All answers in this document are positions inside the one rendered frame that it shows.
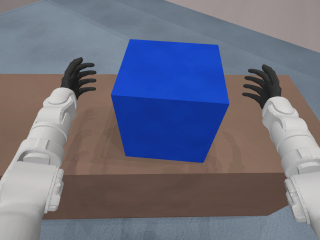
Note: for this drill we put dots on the left robot forearm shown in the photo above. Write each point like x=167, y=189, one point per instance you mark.
x=49, y=132

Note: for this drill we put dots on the pedestal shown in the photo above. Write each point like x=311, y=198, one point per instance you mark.
x=240, y=176

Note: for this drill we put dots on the right robot upper arm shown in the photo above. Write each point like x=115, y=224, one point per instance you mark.
x=303, y=196

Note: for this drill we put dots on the right robot forearm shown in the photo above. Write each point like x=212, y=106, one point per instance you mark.
x=299, y=152

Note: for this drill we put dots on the left robot hand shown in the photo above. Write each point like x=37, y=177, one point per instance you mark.
x=72, y=76

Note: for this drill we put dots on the carton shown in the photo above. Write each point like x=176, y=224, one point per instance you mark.
x=169, y=99

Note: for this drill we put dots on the right robot hand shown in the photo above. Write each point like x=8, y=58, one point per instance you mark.
x=270, y=85

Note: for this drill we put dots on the left robot upper arm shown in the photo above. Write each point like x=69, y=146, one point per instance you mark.
x=30, y=191

